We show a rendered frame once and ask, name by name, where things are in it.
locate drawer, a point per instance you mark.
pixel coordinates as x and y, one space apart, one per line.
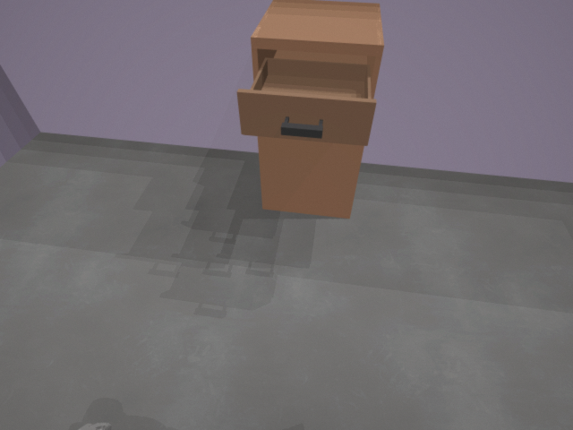
307 92

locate handle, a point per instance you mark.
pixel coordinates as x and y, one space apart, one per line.
312 131

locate cabinet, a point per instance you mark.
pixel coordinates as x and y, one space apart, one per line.
317 178

